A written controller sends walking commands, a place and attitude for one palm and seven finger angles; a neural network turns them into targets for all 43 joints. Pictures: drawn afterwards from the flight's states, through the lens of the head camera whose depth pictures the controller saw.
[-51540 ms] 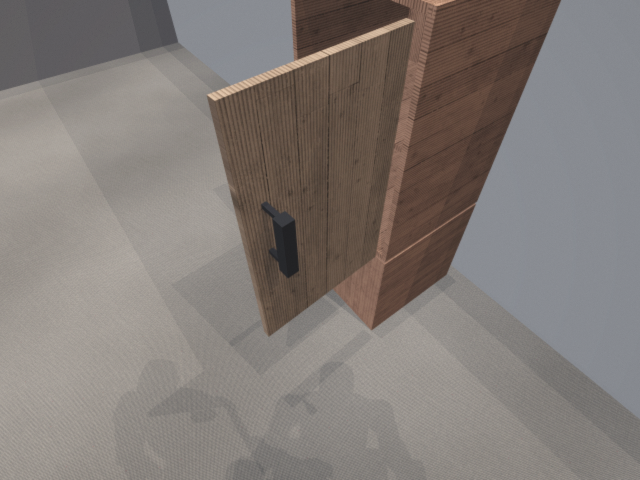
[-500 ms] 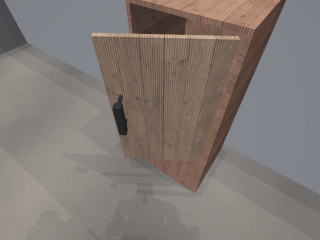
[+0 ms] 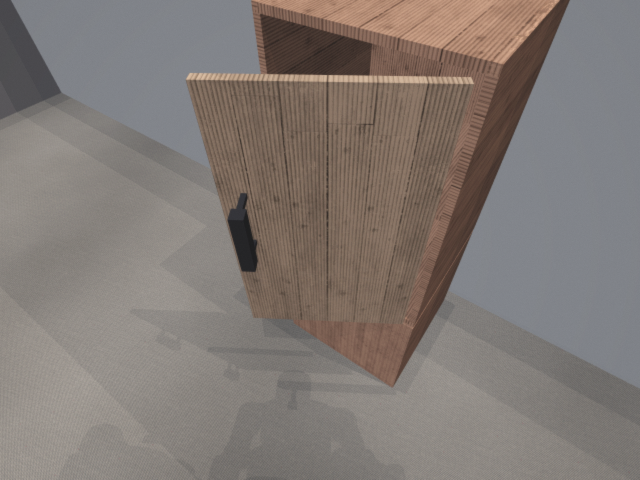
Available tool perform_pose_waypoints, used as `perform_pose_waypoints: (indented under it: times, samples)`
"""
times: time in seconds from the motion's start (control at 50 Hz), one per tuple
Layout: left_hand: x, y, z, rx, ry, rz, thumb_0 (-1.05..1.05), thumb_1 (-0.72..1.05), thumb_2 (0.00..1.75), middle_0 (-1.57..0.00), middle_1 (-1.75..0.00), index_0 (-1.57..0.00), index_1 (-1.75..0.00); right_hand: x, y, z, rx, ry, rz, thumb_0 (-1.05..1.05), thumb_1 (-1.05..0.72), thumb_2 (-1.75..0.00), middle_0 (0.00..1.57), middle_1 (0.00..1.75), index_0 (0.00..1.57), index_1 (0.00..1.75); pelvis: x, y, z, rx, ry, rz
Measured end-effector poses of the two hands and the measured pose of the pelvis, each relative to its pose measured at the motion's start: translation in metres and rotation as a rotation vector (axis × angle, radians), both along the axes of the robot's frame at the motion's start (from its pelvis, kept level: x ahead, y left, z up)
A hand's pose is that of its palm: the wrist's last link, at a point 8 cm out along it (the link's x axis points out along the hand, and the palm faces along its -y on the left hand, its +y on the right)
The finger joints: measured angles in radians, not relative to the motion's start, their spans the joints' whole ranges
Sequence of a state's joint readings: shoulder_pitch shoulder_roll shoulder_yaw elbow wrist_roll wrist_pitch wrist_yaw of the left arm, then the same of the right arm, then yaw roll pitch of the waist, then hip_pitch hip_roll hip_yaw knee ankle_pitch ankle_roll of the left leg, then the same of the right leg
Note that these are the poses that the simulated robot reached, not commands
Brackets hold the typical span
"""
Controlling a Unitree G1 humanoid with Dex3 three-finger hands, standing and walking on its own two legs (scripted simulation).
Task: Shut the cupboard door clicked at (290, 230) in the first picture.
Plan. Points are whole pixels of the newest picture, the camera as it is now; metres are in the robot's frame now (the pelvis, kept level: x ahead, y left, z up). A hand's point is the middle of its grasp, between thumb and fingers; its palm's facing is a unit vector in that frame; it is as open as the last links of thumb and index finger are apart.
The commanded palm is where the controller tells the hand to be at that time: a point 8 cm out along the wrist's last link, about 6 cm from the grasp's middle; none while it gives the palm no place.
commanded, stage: look again from close up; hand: left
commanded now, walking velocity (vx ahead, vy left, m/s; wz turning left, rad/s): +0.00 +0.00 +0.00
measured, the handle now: (246, 232) +0.49 +0.16 -0.01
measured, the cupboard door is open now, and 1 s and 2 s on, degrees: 32 32 32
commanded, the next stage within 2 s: raise the hand and make a fist in 0.30 s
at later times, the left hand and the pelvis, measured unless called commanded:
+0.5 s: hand out of the picture +0.13 +0.20 -0.10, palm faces +0.24 -0.95 -0.21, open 7.4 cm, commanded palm +0.10 +0.23 -0.07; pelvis +0.00 -0.02 -0.01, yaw +2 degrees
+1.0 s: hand (189, 468) +0.15 +0.17 -0.05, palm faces +0.02 -1.00 -0.04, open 5.3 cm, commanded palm +0.12 +0.23 -0.05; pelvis -0.03 -0.03 -0.11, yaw +4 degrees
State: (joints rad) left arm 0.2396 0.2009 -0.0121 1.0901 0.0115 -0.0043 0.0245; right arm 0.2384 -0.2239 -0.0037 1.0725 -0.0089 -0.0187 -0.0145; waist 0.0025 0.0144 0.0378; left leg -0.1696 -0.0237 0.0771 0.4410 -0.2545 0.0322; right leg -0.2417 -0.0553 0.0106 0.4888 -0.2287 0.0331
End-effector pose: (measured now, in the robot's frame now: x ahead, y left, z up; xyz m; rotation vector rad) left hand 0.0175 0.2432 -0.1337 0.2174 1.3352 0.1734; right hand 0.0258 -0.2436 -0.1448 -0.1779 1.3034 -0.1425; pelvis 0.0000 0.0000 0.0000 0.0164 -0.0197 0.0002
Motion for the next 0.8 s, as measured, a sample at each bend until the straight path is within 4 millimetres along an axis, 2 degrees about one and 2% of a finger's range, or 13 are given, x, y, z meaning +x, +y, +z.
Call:
perform_pose_waypoints:
  times: [0.22, 0.42, 0.44, 0.46, 0.54, 0.56, 0.6, 0.64, 0.68, 0.74, 0.8]
  samples:
    - [0.024, -0.014, 0.0, -0.018, -0.05, -0.018, 0.0, 0.9, 0.89, -0.2, -0.29, -0.2, -0.3, 0.015, -0.014, 0.006, -0.016, -0.016, 0.012, 0.01, -0.91, -0.9, 0.2, 0.3, 0.2, 0.3, 0.003, -0.011, 0.002, -0.003, 0.001, 0.004]
    - [0.03, -0.015, 0.003, 0.005, -0.061, -0.012, 0.0, 0.9, 0.89, -0.2, -0.29, -0.2, -0.3, 0.017, -0.019, 0.005, -0.008, -0.001, 0.012, 0.01, -0.91, -0.9, 0.2, 0.3, 0.2, 0.3, 0.007, -0.019, 0.003, -0.01, 0.005, 0.008]
    - [0.038, -0.01, 0.008, -0.006, -0.12, 0.07, 0.0, 0.9, 0.89, -0.2, -0.29, -0.2, -0.3, 0.02, -0.021, 0.006, -0.027, -0.035, 0.018, 0.01, -0.91, -0.9, 0.2, 0.3, 0.21, 0.3, 0.005, -0.02, 0.001, -0.011, -0.004, 0.011]
    - [0.054, -0.005, 0.02, 0.006, -0.25, 0.095, 0.01, 0.9, 0.89, -0.21, -0.3, -0.2, -0.3, 0.025, -0.023, 0.009, -0.049, -0.099, 0.015, 0.01, -0.91, -0.9, 0.2, 0.3, 0.21, 0.3, 0.004, -0.021, -0.002, -0.008, -0.004, 0.016]
    - [0.115, -0.004, 0.095, 0.022, -0.809, 0.101, 0.01, 0.91, 0.89, -0.22, -0.31, -0.21, -0.32, 0.06, -0.028, 0.022, -0.062, -0.392, 0.034, 0.01, -0.91, -0.9, 0.2, 0.3, 0.21, 0.3, 0.002, -0.022, -0.012, -0.011, 0.027, 0.057]
    - [0.126, -0.006, 0.108, 0.011, -0.924, 0.092, 0.01, 0.91, 0.89, -0.23, -0.32, -0.22, -0.32, 0.071, -0.029, 0.024, -0.059, -0.455, 0.045, 0.01, -0.91, -0.9, 0.2, 0.3, 0.21, 0.3, 0.0, -0.023, -0.016, -0.011, 0.048, 0.062]
    - [0.139, -0.009, 0.12, -0.029, -1.113, 0.052, 0.01, 0.91, 0.89, -0.25, -0.34, -0.24, -0.35, 0.093, -0.031, 0.028, -0.054, -0.569, 0.069, 0.01, -0.91, -0.9, 0.2, 0.3, 0.21, 0.3, -0.006, -0.026, -0.026, -0.007, 0.095, 0.06]
    - [0.141, -0.015, 0.12, -0.075, -1.254, -0.022, 0.0, 0.91, 0.89, -0.27, -0.37, -0.26, -0.37, 0.115, -0.033, 0.031, -0.056, -0.667, 0.105, 0.01, -0.91, -0.9, 0.2, 0.3, 0.21, 0.3, -0.012, -0.029, -0.041, -0.002, 0.144, 0.051]
    - [0.135, -0.02, 0.11, -0.114, -1.339, -0.123, 0.0, 0.91, 0.9, -0.3, -0.4, -0.29, -0.4, 0.136, -0.035, 0.03, -0.064, -0.75, 0.147, 0.01, -0.91, -0.9, 0.2, 0.3, 0.21, 0.3, -0.018, -0.032, -0.059, 0.001, 0.188, 0.046]
    - [0.117, -0.021, 0.083, -0.168, -1.336, -0.188, 0.0, 0.9, 0.9, -0.35, -0.45, -0.34, -0.46, 0.162, -0.035, 0.024, -0.077, -0.835, 0.193, 0.01, -0.91, -0.9, 0.2, 0.3, 0.21, 0.3, -0.025, -0.035, -0.085, -0.002, 0.23, 0.045]
    - [0.098, -0.016, 0.062, -0.194, -1.285, -0.135, 0.0, 0.9, 0.9, -0.4, -0.51, -0.39, -0.51, 0.181, -0.03, 0.015, -0.082, -0.879, 0.22, 0.01, -0.91, -0.9, 0.2, 0.3, 0.2, 0.3, -0.028, -0.034, -0.104, -0.016, 0.25, 0.052]
